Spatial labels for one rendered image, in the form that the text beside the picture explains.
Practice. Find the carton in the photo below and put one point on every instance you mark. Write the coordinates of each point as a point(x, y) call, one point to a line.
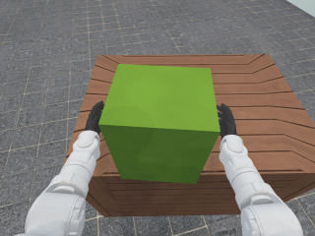
point(160, 123)

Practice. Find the right robot hand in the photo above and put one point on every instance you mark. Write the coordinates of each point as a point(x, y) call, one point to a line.
point(226, 121)

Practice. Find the left robot forearm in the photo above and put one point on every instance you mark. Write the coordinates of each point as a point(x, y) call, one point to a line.
point(78, 170)

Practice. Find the robot right upper arm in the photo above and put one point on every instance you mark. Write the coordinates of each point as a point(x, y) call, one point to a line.
point(269, 220)

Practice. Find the pedestal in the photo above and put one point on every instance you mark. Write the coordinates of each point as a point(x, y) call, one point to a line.
point(274, 127)

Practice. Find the right robot forearm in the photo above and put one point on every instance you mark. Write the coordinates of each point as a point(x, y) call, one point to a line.
point(245, 180)

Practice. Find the robot left upper arm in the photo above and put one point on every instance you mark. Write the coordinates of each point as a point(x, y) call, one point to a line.
point(57, 214)

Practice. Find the left robot hand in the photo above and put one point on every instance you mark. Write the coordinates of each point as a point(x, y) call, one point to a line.
point(94, 117)

